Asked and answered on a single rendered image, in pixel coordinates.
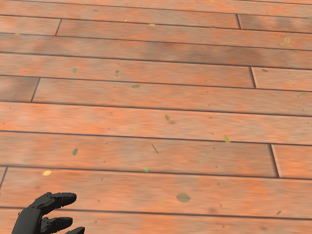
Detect robot left hand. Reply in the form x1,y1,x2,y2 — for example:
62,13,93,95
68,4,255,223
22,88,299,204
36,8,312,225
12,192,85,234

